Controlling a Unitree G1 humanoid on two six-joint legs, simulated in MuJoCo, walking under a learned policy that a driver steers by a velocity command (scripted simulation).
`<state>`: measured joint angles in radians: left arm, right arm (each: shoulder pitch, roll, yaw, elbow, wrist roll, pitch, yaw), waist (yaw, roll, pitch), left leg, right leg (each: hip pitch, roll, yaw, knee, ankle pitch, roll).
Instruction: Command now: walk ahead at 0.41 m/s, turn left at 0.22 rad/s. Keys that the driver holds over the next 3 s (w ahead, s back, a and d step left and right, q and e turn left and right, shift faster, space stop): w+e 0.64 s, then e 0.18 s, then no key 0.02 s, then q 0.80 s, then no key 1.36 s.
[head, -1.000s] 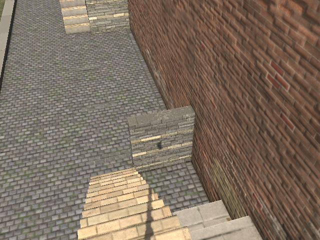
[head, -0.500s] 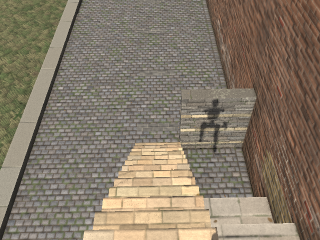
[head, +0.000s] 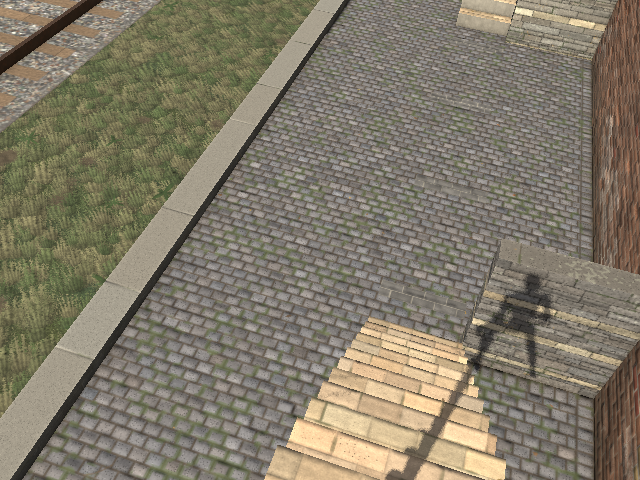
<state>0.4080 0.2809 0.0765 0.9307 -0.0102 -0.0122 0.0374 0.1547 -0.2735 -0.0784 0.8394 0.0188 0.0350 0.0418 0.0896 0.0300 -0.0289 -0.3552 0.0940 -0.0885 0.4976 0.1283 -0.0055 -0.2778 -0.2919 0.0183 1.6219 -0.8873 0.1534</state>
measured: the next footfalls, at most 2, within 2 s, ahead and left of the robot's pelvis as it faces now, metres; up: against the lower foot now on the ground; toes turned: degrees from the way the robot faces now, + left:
right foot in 0.82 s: +0.52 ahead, -0.36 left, -0.43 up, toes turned -15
left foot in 1.26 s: +0.74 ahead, -0.24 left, -0.64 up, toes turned -26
